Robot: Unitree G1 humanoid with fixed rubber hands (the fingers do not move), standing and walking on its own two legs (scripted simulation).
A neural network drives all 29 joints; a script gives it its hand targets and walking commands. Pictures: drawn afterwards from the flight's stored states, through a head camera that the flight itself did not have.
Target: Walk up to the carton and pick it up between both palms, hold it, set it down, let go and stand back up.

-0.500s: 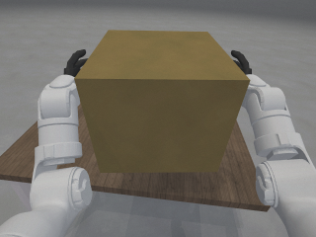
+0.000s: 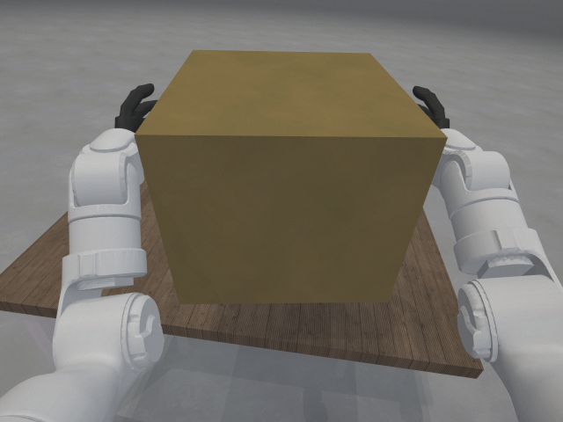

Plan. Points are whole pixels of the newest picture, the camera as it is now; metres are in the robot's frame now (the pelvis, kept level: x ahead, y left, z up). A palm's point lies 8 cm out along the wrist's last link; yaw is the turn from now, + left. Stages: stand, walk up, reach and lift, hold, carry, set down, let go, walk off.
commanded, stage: hold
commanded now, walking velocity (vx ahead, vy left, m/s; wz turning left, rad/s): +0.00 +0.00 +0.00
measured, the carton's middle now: (283, 166) +0.42 +0.00 +0.22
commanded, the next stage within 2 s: set down in 0.20 s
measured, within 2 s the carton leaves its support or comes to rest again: neither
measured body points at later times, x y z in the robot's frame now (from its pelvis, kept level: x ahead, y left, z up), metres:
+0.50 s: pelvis +0.01 +0.00 +0.00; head -0.07 +0.02 +0.44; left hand +0.39 +0.20 +0.30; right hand +0.40 -0.19 +0.30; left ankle +0.02 +0.12 -0.75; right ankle +0.00 -0.10 -0.75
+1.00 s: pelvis +0.02 +0.00 +0.00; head -0.03 +0.03 +0.44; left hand +0.41 +0.19 +0.23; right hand +0.41 -0.20 +0.22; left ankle +0.02 +0.12 -0.75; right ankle +0.00 -0.10 -0.75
